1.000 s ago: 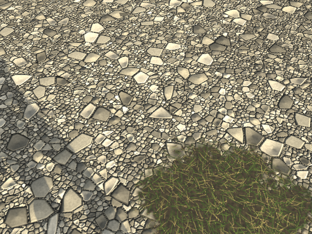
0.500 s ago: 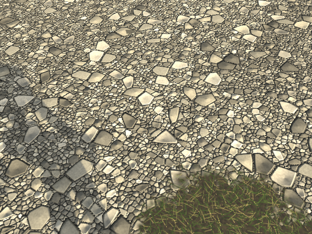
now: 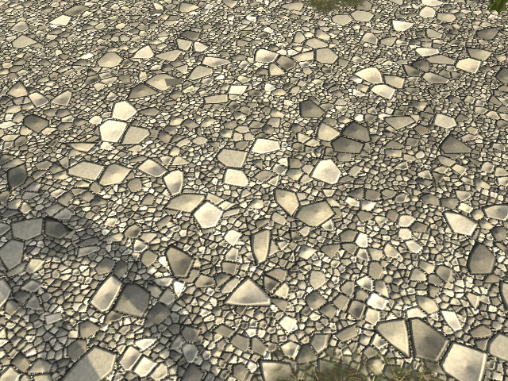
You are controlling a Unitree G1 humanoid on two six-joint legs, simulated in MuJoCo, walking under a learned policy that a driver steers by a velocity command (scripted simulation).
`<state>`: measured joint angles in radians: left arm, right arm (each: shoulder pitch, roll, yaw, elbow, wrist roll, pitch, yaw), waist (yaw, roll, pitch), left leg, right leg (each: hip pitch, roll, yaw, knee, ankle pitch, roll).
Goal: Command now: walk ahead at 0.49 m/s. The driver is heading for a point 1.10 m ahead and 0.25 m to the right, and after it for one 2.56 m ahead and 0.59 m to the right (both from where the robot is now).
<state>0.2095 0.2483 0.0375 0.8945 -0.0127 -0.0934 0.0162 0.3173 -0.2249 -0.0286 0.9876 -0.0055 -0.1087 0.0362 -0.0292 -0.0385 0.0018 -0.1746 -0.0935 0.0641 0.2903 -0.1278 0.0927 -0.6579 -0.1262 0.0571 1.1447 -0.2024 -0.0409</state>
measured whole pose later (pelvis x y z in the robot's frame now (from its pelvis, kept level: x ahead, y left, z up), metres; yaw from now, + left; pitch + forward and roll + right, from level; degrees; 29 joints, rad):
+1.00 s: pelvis +0.55 -0.01 -0.01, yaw -1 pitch +2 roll +0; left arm 0.32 0.25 0.05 0.97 -0.03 -0.09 0.01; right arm 0.16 -0.24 -0.05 0.90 0.00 -0.11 0.03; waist 0.01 -0.03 0.03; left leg -0.35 -0.02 0.09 0.47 -0.16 0.06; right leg -0.39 -0.03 0.06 1.19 -0.37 -0.05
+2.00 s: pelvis +1.10 -0.14 -0.02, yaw -33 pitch +3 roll +1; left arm 0.36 0.28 0.08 0.77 -0.03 -0.04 0.02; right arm 0.05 -0.26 -0.06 0.74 -0.01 -0.14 0.02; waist 0.05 -0.03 0.00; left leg -0.45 -0.04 0.00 0.53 -0.14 0.02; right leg -0.25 0.09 0.19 0.95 -0.50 -0.05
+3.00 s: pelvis +1.52 -0.39 -0.03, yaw -16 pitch +2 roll -1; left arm 0.27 0.30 0.07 0.80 -0.02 -0.09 0.01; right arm 0.13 -0.30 -0.07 0.69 0.02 -0.04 0.04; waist 0.03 0.00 0.06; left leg -0.49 -0.04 0.03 0.66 -0.21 0.09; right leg -0.26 -0.07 -0.03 1.14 -0.48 0.04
